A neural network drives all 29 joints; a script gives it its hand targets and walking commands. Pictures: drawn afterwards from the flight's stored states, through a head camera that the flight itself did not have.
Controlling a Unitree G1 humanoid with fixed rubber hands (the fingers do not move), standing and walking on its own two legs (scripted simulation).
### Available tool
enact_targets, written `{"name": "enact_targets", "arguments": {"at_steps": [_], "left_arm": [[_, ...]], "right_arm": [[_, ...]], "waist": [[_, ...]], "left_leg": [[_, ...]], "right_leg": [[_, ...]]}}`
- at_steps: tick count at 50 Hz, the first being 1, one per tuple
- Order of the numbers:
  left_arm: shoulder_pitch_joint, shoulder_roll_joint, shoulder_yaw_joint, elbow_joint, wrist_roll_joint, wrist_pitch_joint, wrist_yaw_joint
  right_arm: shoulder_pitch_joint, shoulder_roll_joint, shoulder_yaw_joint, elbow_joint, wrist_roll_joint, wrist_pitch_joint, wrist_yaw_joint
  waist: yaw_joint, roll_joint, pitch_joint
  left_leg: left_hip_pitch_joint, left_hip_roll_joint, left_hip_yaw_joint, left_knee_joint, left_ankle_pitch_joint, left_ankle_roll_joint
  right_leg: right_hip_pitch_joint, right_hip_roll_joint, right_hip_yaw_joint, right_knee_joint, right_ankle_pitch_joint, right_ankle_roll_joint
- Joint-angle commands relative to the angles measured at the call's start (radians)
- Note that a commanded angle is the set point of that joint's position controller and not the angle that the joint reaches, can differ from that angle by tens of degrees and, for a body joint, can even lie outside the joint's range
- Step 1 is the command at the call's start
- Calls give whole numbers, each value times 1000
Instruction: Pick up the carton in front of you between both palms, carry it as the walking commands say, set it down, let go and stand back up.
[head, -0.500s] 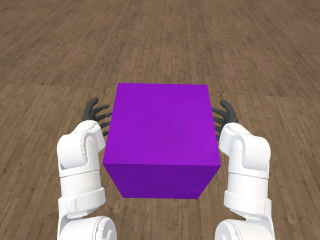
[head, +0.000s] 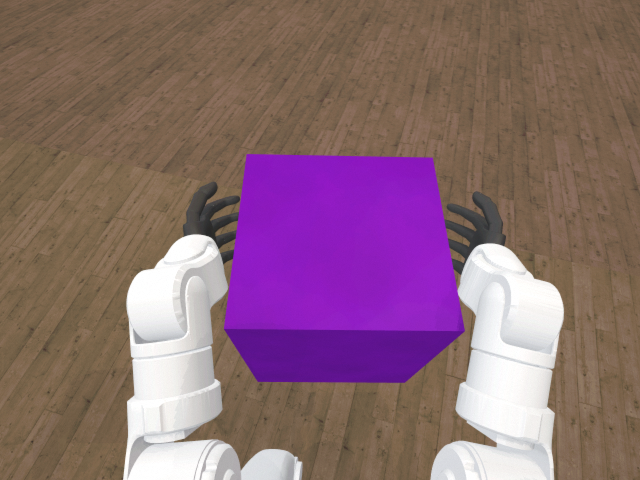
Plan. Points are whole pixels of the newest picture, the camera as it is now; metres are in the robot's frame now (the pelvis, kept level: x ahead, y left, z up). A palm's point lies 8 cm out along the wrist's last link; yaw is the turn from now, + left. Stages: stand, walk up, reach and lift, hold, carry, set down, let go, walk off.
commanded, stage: carry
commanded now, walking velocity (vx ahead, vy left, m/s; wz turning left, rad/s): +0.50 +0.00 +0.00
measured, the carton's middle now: (335, 282) +0.35 +0.03 +0.05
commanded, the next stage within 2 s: none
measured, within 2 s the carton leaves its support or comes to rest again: neither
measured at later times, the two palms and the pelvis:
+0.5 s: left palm (268, 71) +0.65 +0.17 +0.17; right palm (474, 92) +0.61 -0.14 +0.18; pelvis +0.29 +0.03 +0.04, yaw -2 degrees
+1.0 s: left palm out of the picture +0.92 +0.17 +0.23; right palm out of the picture +0.93 -0.14 +0.22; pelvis +0.58 +0.01 +0.07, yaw -1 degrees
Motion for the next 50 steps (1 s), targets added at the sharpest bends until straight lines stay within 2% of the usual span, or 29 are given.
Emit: {"name": "enact_targets", "arguments": {"at_steps": [1,6,8,9,10,11,12,13,14,15,16,17,20,24,27,29,30,31,32,33,34,35,36,37,39,40,42,46,50], "left_arm": [[-678,-700,-659,-146,-254,-24,-53],[-555,-619,-578,-35,-188,9,-26],[-538,-599,-533,-3,-136,22,-19],[-554,-619,-538,30,-128,32,-18],[-550,-601,-506,37,-110,38,-16],[-554,-605,-492,24,-92,43,-14],[-571,-624,-477,41,-87,44,-14],[-604,-630,-457,60,-78,37,-6],[-599,-656,-456,67,-85,35,-7],[-610,-694,-464,57,-90,26,-9],[-619,-698,-455,49,-76,17,-15],[-625,-733,-478,50,-82,5,-18],[-581,-687,-474,22,-63,-17,-16],[-580,-635,-508,-60,-98,-26,-9],[-558,-599,-515,-30,-101,-7,-8],[-553,-611,-508,-30,-115,1,-9],[-566,-619,-509,6,-118,5,-11],[-537,-620,-505,38,-116,9,-14],[-545,-623,-525,23,-121,6,-17],[-543,-623,-511,23,-114,2,-16],[-589,-648,-548,-8,-146,4,-21],[-621,-685,-579,-29,-186,-2,-29],[-611,-716,-591,-41,-185,-7,-38],[-654,-733,-602,-55,-192,-13,-43],[-703,-744,-646,-136,-232,-31,-52],[-710,-742,-658,-130,-245,-32,-54],[-672,-696,-645,-134,-239,-29,-49],[-570,-620,-585,-78,-194,-5,-27],[-550,-612,-532,-11,-129,12,-17]], "right_arm": [[-570,622,572,-57,133,-22,-5],[-517,558,566,-3,143,18,-9],[-523,575,573,36,150,27,-3],[-543,570,554,46,153,29,-2],[-521,586,553,78,161,35,-6],[-557,582,555,73,160,29,-11],[-602,612,576,70,170,30,-7],[-606,631,587,76,178,35,-1],[-604,677,608,73,182,33,4],[-653,711,622,27,217,20,13],[-692,735,657,-7,236,10,23],[-744,759,671,-47,255,-7,28],[-705,746,701,-60,274,-22,37],[-617,670,673,-86,255,-28,19],[-538,602,628,-45,203,-15,1],[-570,608,628,-73,213,-8,-2],[-549,586,619,-57,191,1,-2],[-569,582,618,-36,181,10,-5],[-566,582,607,-52,162,10,-3],[-579,609,602,-48,157,19,0],[-589,612,588,-30,147,13,-2],[-603,643,570,-16,156,9,2],[-597,655,564,-23,146,2,6],[-592,662,557,-2,140,-2,11],[-587,689,577,-16,147,-15,16],[-597,667,573,-38,141,-21,10],[-586,649,597,-55,149,-20,5],[-546,584,585,-46,152,3,-10],[-561,595,589,28,159,22,2]], "waist": [[-46,-100,-429],[-53,-153,-370],[-115,-166,-383],[-160,-116,-406],[-182,-50,-462],[-190,233,-503],[-196,293,-440],[-179,173,-427],[-177,73,-419],[-174,17,-430],[-154,-12,-412],[-141,42,-418],[-142,55,-408],[-163,84,-400],[-170,160,-356],[-102,178,-388],[-57,130,-417],[-2,80,-520],[7,-174,-599],[-9,-356,-574],[-20,-229,-526],[-17,-120,-494],[-22,-46,-492],[-37,-32,-482],[-48,-76,-464],[-48,-43,-438],[-53,-113,-422],[-42,-102,-377],[-39,-177,-336]], "left_leg": [[-141,55,-23,-166,32,-5],[106,11,113,-582,97,-23],[303,-46,197,-673,113,-18],[486,-88,239,-740,114,-11],[693,-1,72,-740,16,26],[798,256,-483,-947,-234,141],[863,343,-752,-1062,-72,236],[866,357,-673,-986,90,256],[843,335,-568,-908,257,244],[804,312,-477,-901,325,211],[731,285,-395,-925,240,166],[702,274,-343,-951,209,147],[708,259,-267,-1001,176,163],[761,246,-156,-1000,334,155],[731,205,-62,-975,491,123],[656,215,12,-869,753,74],[610,177,93,-713,877,35],[469,131,129,-487,771,-10],[199,39,106,-194,436,-58],[-14,-81,21,-24,-68,-60],[-113,-34,-58,135,-72,-28],[-166,-15,-65,178,-62,-7],[-179,21,-69,168,-19,2],[-174,44,-79,121,25,11],[-157,57,-55,37,41,10],[-167,63,-45,7,62,9],[-196,67,-19,-84,89,-5],[-127,81,20,-365,119,-28],[53,-14,177,-614,129,-18]], "right_leg": [[436,-271,355,-242,154,-152],[348,-204,170,-245,289,-103],[281,-186,105,-144,367,-75],[211,-155,50,-2,438,-45],[73,-125,-1,222,448,4],[-167,-20,0,517,184,50],[-398,70,90,705,-150,58],[-465,12,170,822,-153,34],[-502,-19,175,857,-118,22],[-488,-42,179,814,-50,17],[-456,-66,194,756,-10,7],[-425,-68,164,738,18,6],[-477,-77,132,686,73,19],[-464,-87,106,424,85,28],[-341,-22,-18,234,68,18],[-81,46,-94,161,55,-2],[80,99,-139,65,101,-11],[386,63,-51,8,91,-29],[586,-223,483,-115,-155,-137],[634,-322,847,-284,-58,-229],[613,-330,783,-223,84,-253],[600,-318,683,-140,281,-236],[539,-311,603,-134,299,-204],[509,-294,555,-153,247,-169],[459,-280,451,-186,140,-145],[430,-278,451,-207,135,-150],[444,-268,381,-249,126,-153],[433,-246,258,-281,231,-145],[410,-182,133,-225,429,-90]]}}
